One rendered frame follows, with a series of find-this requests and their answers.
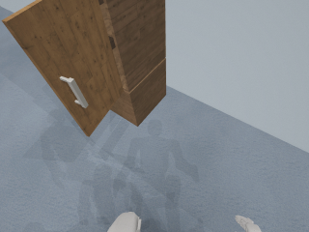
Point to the right robot hand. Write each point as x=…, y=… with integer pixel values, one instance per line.
x=247, y=224

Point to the cupboard door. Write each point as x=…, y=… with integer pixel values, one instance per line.
x=68, y=38

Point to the left robot thigh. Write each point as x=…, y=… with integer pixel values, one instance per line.
x=126, y=222

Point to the handle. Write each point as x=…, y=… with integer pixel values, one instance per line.
x=80, y=98

